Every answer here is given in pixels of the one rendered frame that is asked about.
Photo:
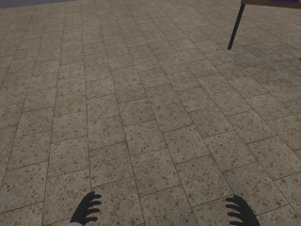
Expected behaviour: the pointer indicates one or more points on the robot right hand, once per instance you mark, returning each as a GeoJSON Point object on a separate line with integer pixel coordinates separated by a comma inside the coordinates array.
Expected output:
{"type": "Point", "coordinates": [247, 216]}

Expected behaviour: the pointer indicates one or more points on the table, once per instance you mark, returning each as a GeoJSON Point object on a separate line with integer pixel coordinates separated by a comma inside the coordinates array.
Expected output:
{"type": "Point", "coordinates": [267, 3]}

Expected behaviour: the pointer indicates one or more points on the robot left hand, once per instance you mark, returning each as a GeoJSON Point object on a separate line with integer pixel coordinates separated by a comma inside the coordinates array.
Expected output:
{"type": "Point", "coordinates": [81, 212]}

